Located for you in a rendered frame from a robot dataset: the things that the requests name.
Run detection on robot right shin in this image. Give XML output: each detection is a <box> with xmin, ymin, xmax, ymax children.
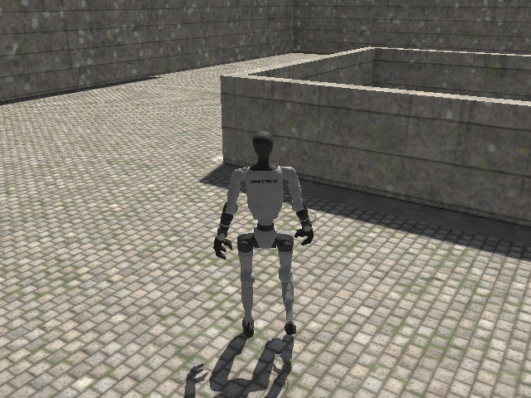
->
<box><xmin>281</xmin><ymin>268</ymin><xmax>294</xmax><ymax>324</ymax></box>

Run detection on right robot hand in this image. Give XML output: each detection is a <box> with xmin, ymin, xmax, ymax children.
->
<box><xmin>295</xmin><ymin>228</ymin><xmax>314</xmax><ymax>245</ymax></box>

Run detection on robot right upper arm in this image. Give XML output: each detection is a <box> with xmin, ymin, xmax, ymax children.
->
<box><xmin>281</xmin><ymin>167</ymin><xmax>304</xmax><ymax>211</ymax></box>

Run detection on right robot forearm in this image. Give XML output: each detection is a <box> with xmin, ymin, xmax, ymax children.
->
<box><xmin>296</xmin><ymin>198</ymin><xmax>312</xmax><ymax>231</ymax></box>

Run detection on left robot forearm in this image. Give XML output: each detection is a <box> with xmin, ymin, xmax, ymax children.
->
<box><xmin>216</xmin><ymin>202</ymin><xmax>233</xmax><ymax>240</ymax></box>

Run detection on robot left upper arm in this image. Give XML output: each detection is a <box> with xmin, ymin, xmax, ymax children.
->
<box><xmin>225</xmin><ymin>167</ymin><xmax>246</xmax><ymax>215</ymax></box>

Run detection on robot right thigh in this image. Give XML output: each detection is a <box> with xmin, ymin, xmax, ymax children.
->
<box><xmin>276</xmin><ymin>231</ymin><xmax>294</xmax><ymax>282</ymax></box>

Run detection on left robot hand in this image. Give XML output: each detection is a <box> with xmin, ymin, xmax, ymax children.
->
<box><xmin>213</xmin><ymin>238</ymin><xmax>232</xmax><ymax>260</ymax></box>

